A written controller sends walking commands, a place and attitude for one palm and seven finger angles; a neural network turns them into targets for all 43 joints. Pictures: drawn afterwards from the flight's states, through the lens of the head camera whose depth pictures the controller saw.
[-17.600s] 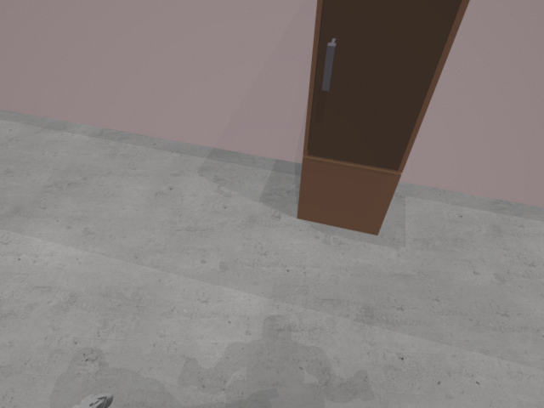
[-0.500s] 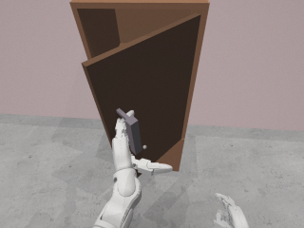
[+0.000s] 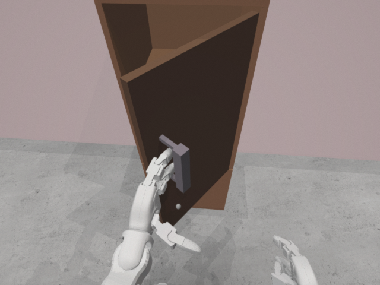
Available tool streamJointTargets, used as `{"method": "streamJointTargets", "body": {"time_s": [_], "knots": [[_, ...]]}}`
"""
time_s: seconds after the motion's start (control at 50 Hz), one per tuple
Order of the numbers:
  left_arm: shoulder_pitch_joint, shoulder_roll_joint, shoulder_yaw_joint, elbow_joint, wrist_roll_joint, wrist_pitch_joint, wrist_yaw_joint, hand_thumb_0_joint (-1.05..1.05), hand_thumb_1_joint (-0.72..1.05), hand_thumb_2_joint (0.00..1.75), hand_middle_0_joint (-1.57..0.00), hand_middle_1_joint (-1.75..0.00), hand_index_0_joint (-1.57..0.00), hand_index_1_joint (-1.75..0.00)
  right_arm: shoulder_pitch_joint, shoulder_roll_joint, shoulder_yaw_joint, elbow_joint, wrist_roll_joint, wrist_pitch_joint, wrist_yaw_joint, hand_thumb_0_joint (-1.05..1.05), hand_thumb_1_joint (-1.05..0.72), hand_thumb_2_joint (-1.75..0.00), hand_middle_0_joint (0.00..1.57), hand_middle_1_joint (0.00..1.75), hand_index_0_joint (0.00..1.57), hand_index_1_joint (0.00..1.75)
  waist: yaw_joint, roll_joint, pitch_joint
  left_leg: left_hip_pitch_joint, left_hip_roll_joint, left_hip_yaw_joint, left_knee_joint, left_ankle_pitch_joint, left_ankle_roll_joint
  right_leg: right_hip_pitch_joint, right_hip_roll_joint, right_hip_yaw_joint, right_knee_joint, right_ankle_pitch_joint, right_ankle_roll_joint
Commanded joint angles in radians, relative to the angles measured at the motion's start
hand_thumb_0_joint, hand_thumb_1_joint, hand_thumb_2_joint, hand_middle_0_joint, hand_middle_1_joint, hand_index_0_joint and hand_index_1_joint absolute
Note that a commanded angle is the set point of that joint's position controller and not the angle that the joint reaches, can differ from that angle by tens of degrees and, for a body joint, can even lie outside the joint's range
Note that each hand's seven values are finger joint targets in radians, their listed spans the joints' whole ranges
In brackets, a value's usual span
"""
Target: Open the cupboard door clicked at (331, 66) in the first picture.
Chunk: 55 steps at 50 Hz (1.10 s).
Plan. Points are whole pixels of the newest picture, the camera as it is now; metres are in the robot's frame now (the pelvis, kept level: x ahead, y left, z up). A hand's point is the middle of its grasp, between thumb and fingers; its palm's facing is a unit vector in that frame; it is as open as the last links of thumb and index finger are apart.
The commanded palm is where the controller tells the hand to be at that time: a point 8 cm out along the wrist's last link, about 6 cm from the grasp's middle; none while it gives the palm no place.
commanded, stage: slide the hand sideways off the handle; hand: left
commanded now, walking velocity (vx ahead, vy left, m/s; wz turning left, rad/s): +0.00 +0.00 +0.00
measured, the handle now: (174, 164) +0.35 +0.05 +0.08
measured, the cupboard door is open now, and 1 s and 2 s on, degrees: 52 52 52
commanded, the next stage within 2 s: draw the hand back to the body in 0.70 s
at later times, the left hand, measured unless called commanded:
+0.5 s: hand (153, 224) +0.22 +0.08 +0.07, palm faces -0.07 -1.00 -0.03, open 16.3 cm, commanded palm +0.20 +0.14 +0.07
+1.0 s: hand (124, 229) +0.20 +0.12 +0.09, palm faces -0.06 -1.00 -0.07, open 16.3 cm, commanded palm +0.18 +0.19 +0.10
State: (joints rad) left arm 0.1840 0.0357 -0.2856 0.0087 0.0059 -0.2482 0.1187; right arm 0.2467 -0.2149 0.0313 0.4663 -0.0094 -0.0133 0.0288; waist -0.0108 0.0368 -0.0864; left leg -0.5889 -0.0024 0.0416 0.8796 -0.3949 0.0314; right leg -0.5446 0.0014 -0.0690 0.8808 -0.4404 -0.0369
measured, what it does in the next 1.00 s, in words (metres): stands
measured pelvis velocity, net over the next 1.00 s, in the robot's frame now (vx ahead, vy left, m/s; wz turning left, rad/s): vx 0.02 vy -0.01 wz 0.01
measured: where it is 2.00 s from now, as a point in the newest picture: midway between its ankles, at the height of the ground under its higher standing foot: outside the picture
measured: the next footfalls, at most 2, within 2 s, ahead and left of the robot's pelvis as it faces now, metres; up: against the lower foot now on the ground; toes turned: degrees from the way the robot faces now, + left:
none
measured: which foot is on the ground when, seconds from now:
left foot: down 0.00-1.00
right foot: down 0.00-1.00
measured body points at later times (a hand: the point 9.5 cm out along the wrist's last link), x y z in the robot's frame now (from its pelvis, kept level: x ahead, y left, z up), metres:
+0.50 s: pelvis +0.02 -0.01 -0.01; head +0.05 -0.03 +0.44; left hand +0.22 +0.14 +0.08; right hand +0.21 -0.23 -0.08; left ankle +0.03 +0.10 -0.69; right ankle +0.01 -0.10 -0.69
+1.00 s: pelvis +0.02 -0.01 -0.01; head +0.04 -0.03 +0.44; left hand +0.20 +0.18 +0.10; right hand +0.20 -0.23 -0.08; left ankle +0.03 +0.10 -0.69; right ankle +0.01 -0.10 -0.69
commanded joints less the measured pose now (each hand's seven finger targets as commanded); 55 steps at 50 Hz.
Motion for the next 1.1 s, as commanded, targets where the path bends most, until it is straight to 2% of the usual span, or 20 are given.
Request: {"method": "streamJointTargets", "body": {"time_s": [0.0, 0.04, 0.08, 0.14, 0.16, 0.18, 0.28, 0.3, 0.36, 0.44, 0.5, 0.52, 0.62, 0.68, 0.76, 0.82, 0.88, 0.9, 0.98, 1.08], "knots": [[-0.134, -0.005, 0.037, -0.274, -0.029, -0.043, -0.017, 0.00, -0.50, 0.30, -0.15, -0.30, -0.15, -0.30, -0.106, -0.093, -0.032, -0.186, 0.012, -0.053, -0.021, 0.00, -0.90, -0.90, 0.20, 0.30, 0.20, 0.30, 0.004, -0.081, -0.152, 0.133, -0.005, -0.073, -0.149, 0.061, -0.002, 0.028, 0.010, 0.040, -0.175, 0.107, 0.001], [-0.074, -0.010, 0.047, -0.316, -0.044, -0.043, -0.020, 0.00, -0.50, 0.30, -0.15, -0.30, -0.15, -0.30, -0.101, -0.089, -0.031, -0.193, 0.013, -0.058, -0.025, 0.00, -0.90, -0.90, 0.20, 0.30, 0.20, 0.30, 0.014, -0.082, -0.168, 0.140, -0.006, -0.072, -0.147, 0.090, -0.005, 0.049, 0.013, 0.035, -0.165, 0.142, 0.000], [-0.032, -0.002, 0.055, -0.347, -0.055, -0.047, -0.023, 0.00, -0.50, 0.30, -0.15, -0.30, -0.15, -0.30, -0.097, -0.090, -0.030, -0.195, 0.015, -0.066, -0.026, 0.00, -0.90, -0.90, 0.20, 0.30, 0.20, 0.30, 0.010, -0.099, -0.167, 0.139, -0.003, -0.074, -0.142, 0.112, -0.003, 0.054, 0.016, 0.032, -0.162, 0.168, 0.002], [0.022, -0.004, 0.037, -0.392, -0.050, -0.061, -0.039, 0.00, -0.50, 0.30, -0.15, -0.30, -0.15, -0.30, -0.087, -0.091, -0.030, -0.198, 0.013, -0.076, -0.023, 0.00, -0.90, -0.90, 0.20, 0.30, 0.20, 0.30, 0.002, -0.071, -0.153, 0.129, -0.003, -0.076, -0.127, 0.128, -0.004, 0.034, 0.014, 0.031, -0.144, 0.194, 0.003], [0.032, 0.010, 0.041, -0.394, -0.045, -0.064, -0.045, 0.00, -0.50, 0.30, -0.15, -0.30, -0.15, -0.30, -0.078, -0.092, -0.032, -0.194, 0.011, -0.079, -0.023, 0.00, -0.90, -0.90, 0.20, 0.30, 0.20, 0.30, -0.007, -0.079, -0.144, 0.126, -0.002, -0.077, -0.119, 0.131, -0.003, 0.024, 0.013, 0.033, -0.143, 0.203, 0.005], [0.076, 0.028, 0.064, -0.395, -0.043, -0.065, -0.052, 0.00, -0.50, 0.30, -0.15, -0.30, -0.15, -0.30, -0.075, -0.095, -0.035, -0.193, 0.013, -0.081, -0.022, 0.00, -0.90, -0.90, 0.20, 0.30, 0.20, 0.30, 0.004, -0.077, -0.145, 0.121, -0.001, -0.077, -0.117, 0.145, -0.004, 0.031, 0.015, 0.033, -0.137, 0.212, 0.002], [0.201, 0.063, 0.088, -0.435, -0.045, -0.061, -0.088, 0.00, -0.50, 0.30, -0.15, -0.30, -0.15, -0.30, -0.064, -0.098, -0.039, -0.213, 0.013, -0.084, -0.021, 0.00, -0.90, -0.90, 0.20, 0.30, 0.20, 0.30, 0.012, -0.079, -0.146, 0.096, -0.006, -0.072, -0.097, 0.167, -0.003, 0.039, 0.013, 0.038, -0.119, 0.254, 0.005], [0.195, 0.062, 0.084, -0.452, -0.049, -0.060, -0.096, 0.00, -0.50, 0.30, -0.15, -0.30, -0.15, -0.30, -0.066, -0.098, -0.037, -0.218, 0.014, -0.084, -0.022, 0.00, -0.90, -0.90, 0.20, 0.30, 0.20, 0.30, 0.004, -0.061, -0.143, 0.092, -0.008, -0.070, -0.091, 0.162, -0.003, 0.031, 0.010, 0.040, -0.116, 0.253, 0.006], [0.207, 0.092, 0.121, -0.480, -0.064, -0.063, -0.112, 0.00, -0.50, 0.30, -0.15, -0.30, -0.15, -0.30, -0.058, -0.099, -0.038, -0.220, 0.015, -0.088, -0.031, 0.00, -0.90, -0.90, 0.20, 0.30, 0.20, 0.30, -0.001, -0.080, -0.142, 0.073, -0.010, -0.070, -0.074, 0.146, -0.002, 0.022, 0.011, 0.048, -0.118, 0.244, 0.011], [0.234, 0.101, 0.141, -0.527, -0.092, -0.084, -0.138, 0.00, -0.50, 0.30, -0.15, -0.30, -0.15, -0.30, -0.050, -0.099, -0.040, -0.222, 0.017, -0.106, -0.040, 0.00, -0.90, -0.90, 0.20, 0.30, 0.20, 0.30, -0.002, -0.063, -0.165, 0.064, -0.016, -0.068, -0.050, 0.159, -0.001, 0.030, 0.007, 0.060, -0.111, 0.270, 0.016], [0.310, 0.121, 0.173, -0.524, -0.113, -0.093, -0.162, 0.00, -0.50, 0.30, -0.15, -0.30, -0.15, -0.30, -0.037, -0.102, -0.044, -0.221, 0.020, -0.115, -0.043, 0.00, -0.90, -0.90, 0.20, 0.30, 0.20, 0.30, 0.003, -0.083, -0.183, 0.054, -0.014, -0.069, -0.040, 0.182, -0.002, 0.044, 0.007, 0.059, -0.100, 0.312, 0.021], [0.323, 0.124, 0.175, -0.530, -0.118, -0.095, -0.174, 0.00, -0.50, 0.30, -0.15, -0.30, -0.15, -0.30, -0.038, -0.103, -0.044, -0.223, 0.021, -0.118, -0.045, 0.00, -0.90, -0.90, 0.20, 0.30, 0.20, 0.30, 0.003, -0.066, -0.177, 0.047, -0.016, -0.067, -0.036, 0.180, -0.003, 0.043, 0.005, 0.066, -0.102, 0.319, 0.024], [0.404, 0.165, 0.237, -0.507, -0.141, -0.081, -0.214, 0.00, -0.50, 0.30, -0.15, -0.30, -0.15, -0.30, -0.034, -0.105, -0.050, -0.221, 0.026, -0.118, -0.052, 0.00, -0.90, -0.90, 0.20, 0.30, 0.20, 0.30, 0.005, -0.098, -0.162, 0.003, -0.018, -0.066, -0.015, 0.168, -0.004, 0.055, -0.009, 0.093, -0.110, 0.353, 0.040], [0.392, 0.180, 0.260, -0.534, -0.160, -0.088, -0.236, 0.00, -0.50, 0.30, -0.15, -0.30, -0.15, -0.30, -0.040, -0.108, -0.050, -0.223, 0.029, -0.121, -0.058, 0.00, -0.90, -0.90, 0.20, 0.30, 0.20, 0.30, 0.003, -0.099, -0.167, -0.010, -0.023, -0.068, -0.002, 0.178, -0.005, 0.075, -0.018, 0.111, -0.110, 0.385, 0.046], [0.356, 0.170, 0.253, -0.554, -0.184, -0.120, -0.255, 0.00, -0.50, 0.30, -0.15, -0.30, -0.15, -0.30, -0.036, -0.110, -0.050, -0.218, 0.032, -0.137, -0.063, 0.00, -0.90, -0.90, 0.20, 0.30, 0.20, 0.30, -0.012, -0.068, -0.146, -0.011, -0.022, -0.071, 0.010, 0.149, -0.006, 0.020, -0.012, 0.106, -0.111, 0.321, 0.044], [0.356, 0.213, 0.290, -0.592, -0.190, -0.138, -0.257, 0.00, -0.50, 0.30, -0.15, -0.30, -0.15, -0.30, -0.034, -0.111, -0.052, -0.216, 0.034, -0.147, -0.068, 0.00, -0.90, -0.90, 0.20, 0.30, 0.20, 0.30, 0.003, -0.040, -0.186, 0.010, -0.019, -0.074, 0.003, 0.159, -0.005, 0.035, -0.009, 0.102, -0.106, 0.295, 0.034], [0.402, 0.243, 0.328, -0.603, -0.197, -0.117, -0.258, 0.00, -0.50, 0.30, -0.15, -0.30, -0.15, -0.30, -0.039, -0.108, -0.053, -0.218, 0.041, -0.148, -0.070, 0.00, -0.90, -0.90, 0.20, 0.30, 0.20, 0.30, 0.022, -0.018, -0.206, 0.038, -0.017, -0.072, -0.017, 0.183, -0.003, 0.062, -0.003, 0.090, -0.109, 0.305, 0.029], [0.415, 0.242, 0.339, -0.592, -0.204, -0.102, -0.260, 0.00, -0.50, 0.30, -0.15, -0.30, -0.15, -0.30, -0.043, -0.104, -0.052, -0.218, 0.044, -0.146, -0.073, 0.00, -0.90, -0.90, 0.20, 0.30, 0.20, 0.30, 0.019, -0.034, -0.196, 0.036, -0.017, -0.071, -0.020, 0.178, -0.003, 0.066, -0.006, 0.093, -0.117, 0.312, 0.034], [0.386, 0.229, 0.349, -0.546, -0.230, -0.036, -0.277, 0.00, -0.50, 0.30, -0.15, -0.30, -0.15, -0.30, -0.073, -0.113, -0.044, -0.217, 0.055, -0.143, -0.083, 0.00, -0.90, -0.90, 0.20, 0.30, 0.20, 0.30, 0.010, -0.088, -0.098, 0.028, -0.012, -0.075, -0.055, 0.116, -0.001, 0.044, 0.002, 0.083, -0.173, 0.187, 0.033], [0.372, 0.272, 0.385, -0.619, -0.255, 0.000, -0.301, 0.00, -0.50, 0.30, -0.15, -0.30, -0.15, -0.30, -0.077, -0.120, -0.035, -0.213, 0.058, -0.167, -0.096, 0.00, -0.90, -0.90, 0.20, 0.30, 0.20, 0.30, 0.025, -0.032, -0.117, 0.096, -0.008, -0.084, -0.096, 0.153, 0.002, 0.073, 0.011, 0.054, -0.180, 0.214, 0.024]]}}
